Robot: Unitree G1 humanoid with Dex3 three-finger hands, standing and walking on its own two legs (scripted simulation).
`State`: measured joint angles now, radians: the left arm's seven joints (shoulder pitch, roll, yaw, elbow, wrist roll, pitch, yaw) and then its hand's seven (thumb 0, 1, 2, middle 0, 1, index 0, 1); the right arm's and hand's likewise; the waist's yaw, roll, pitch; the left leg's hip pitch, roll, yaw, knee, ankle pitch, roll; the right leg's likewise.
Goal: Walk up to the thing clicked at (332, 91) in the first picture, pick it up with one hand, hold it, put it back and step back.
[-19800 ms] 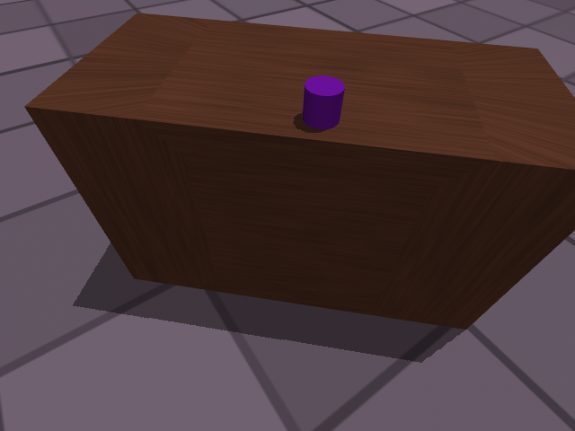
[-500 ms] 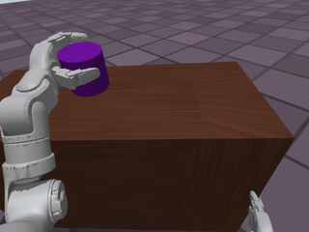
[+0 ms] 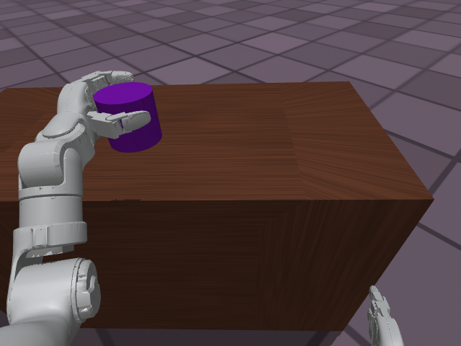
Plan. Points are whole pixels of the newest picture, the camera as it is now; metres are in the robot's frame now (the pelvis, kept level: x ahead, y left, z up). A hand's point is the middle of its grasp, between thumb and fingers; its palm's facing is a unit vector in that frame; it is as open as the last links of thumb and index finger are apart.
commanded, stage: crouch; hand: left
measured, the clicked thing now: (130, 116) +0.40 +0.17 +0.26
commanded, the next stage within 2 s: lower in 0.86 s
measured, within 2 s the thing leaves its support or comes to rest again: rests again in 1.84 s
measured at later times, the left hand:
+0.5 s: hand (126, 122) +0.45 +0.20 +0.21, palm faces +0.19 -0.98 +0.00, open 11.8 cm
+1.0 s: hand (128, 126) +0.48 +0.21 +0.19, palm faces +0.21 -0.98 +0.01, open 11.8 cm
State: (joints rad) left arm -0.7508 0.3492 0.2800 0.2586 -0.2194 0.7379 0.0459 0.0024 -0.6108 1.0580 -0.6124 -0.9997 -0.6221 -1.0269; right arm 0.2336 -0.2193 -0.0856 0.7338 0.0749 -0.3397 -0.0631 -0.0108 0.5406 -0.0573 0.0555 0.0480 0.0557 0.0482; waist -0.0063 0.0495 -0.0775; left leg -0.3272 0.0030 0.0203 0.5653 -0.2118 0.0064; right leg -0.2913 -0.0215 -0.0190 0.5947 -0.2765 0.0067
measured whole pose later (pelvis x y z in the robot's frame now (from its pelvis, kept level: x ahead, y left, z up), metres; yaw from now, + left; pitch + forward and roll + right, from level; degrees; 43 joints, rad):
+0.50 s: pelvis +0.02 +0.00 +0.00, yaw -1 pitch +2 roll +0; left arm -0.74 0.39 0.30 0.60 -0.16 0.33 -0.02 0.00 -0.61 1.06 -0.61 -1.00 -0.62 -1.03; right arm 0.24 -0.22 -0.04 0.73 0.04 -0.38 -0.08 -0.01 0.53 -0.06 0.06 0.05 0.06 0.05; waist -0.03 0.04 -0.08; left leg -0.36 0.02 0.03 0.56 -0.23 0.01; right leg -0.32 -0.01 -0.01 0.56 -0.27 0.01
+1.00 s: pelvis +0.03 +0.01 +0.01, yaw -1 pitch +4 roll -1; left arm -0.72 0.39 0.33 0.72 -0.15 0.14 -0.02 0.00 -0.61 1.06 -0.61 -1.01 -0.62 -1.03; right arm 0.22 -0.22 -0.05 0.72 0.04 -0.29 -0.07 -0.01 0.52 -0.06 0.06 0.05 0.06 0.05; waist -0.05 0.03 -0.07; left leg -0.36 0.02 0.04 0.53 -0.23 0.01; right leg -0.31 0.00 0.00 0.50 -0.26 0.01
